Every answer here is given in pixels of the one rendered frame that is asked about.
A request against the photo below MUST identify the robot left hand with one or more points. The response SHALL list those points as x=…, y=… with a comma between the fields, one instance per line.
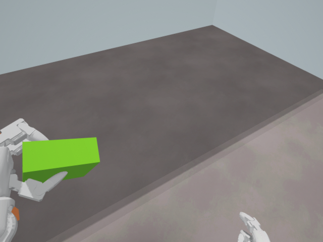
x=11, y=139

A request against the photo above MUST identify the left robot forearm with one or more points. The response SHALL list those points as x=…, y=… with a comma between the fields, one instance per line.
x=8, y=221

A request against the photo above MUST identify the robot right hand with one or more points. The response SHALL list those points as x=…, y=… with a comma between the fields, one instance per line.
x=258, y=235

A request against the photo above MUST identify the sponge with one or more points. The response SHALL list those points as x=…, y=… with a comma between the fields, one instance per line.
x=43, y=159

